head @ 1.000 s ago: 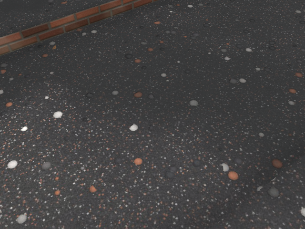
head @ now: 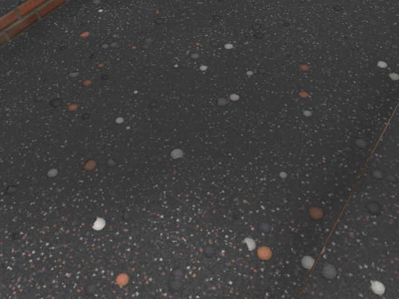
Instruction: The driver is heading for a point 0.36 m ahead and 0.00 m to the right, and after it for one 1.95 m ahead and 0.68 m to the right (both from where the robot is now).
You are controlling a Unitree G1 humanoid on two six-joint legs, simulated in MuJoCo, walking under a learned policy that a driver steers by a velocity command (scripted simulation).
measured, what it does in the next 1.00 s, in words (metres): goes down: left foot 0.15 m lower, then right foot 0.15 m higher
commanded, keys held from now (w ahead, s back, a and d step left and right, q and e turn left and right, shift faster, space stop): e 0.24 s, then no key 0.44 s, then w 0.32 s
